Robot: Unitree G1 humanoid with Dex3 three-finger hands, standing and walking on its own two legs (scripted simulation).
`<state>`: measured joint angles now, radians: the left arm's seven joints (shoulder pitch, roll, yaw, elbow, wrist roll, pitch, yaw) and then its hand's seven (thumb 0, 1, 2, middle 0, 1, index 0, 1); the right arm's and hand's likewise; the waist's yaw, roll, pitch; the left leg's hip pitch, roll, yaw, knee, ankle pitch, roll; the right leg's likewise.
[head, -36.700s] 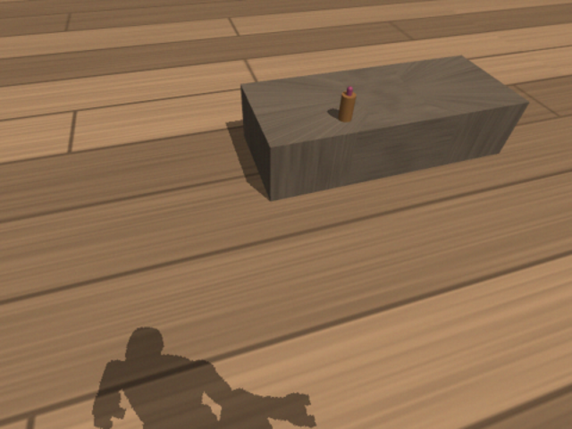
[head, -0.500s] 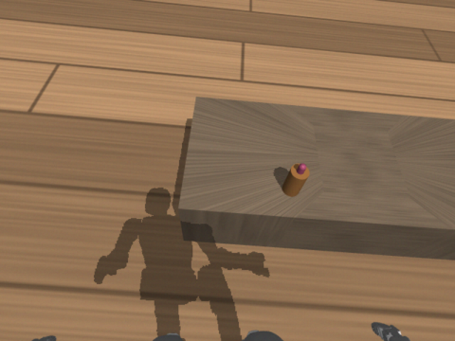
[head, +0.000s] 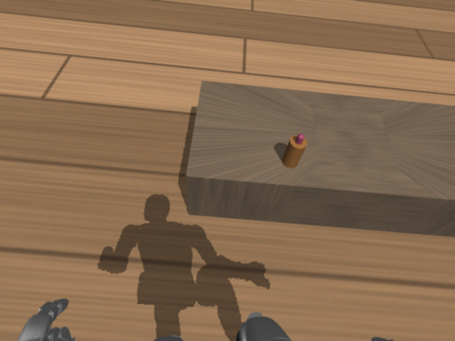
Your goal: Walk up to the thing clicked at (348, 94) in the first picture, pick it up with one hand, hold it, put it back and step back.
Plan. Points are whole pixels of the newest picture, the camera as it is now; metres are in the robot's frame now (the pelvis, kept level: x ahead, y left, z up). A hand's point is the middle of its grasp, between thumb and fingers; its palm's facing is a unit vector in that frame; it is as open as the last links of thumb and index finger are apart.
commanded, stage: step back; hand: right
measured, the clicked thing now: (295, 149) +0.78 -0.28 -0.34
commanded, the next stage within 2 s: stand in 1.94 s
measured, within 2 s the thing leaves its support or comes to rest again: neither
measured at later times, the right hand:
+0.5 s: hand out of the picture -0.06 -0.33 -0.14, palm faces +0.06 +0.92 -0.39, open 7.4 cm
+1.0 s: hand out of the picture -0.20 -0.33 -0.13, palm faces -0.06 +0.91 -0.42, open 7.4 cm
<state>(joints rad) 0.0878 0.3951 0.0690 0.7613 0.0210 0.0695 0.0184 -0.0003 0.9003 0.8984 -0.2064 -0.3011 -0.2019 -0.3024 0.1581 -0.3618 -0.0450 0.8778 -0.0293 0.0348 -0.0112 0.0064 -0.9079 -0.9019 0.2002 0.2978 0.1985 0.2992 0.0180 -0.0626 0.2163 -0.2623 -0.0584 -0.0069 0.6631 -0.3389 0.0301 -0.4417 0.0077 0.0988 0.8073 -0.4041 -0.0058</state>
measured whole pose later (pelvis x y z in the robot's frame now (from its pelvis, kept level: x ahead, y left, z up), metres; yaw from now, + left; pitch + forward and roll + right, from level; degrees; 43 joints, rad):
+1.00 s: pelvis -0.30 -0.07 +0.01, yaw +1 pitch -1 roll +0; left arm 0.17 0.37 0.05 0.86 0.01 0.04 -0.01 0.00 0.90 0.90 -0.21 -0.30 -0.20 -0.30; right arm 0.18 -0.37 -0.03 0.88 -0.04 0.02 -0.01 0.01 -0.90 -0.90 0.20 0.30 0.20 0.30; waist 0.01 -0.02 0.09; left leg -0.32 0.02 -0.01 0.63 -0.29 0.00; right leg -0.28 0.01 0.04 0.78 -0.48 -0.01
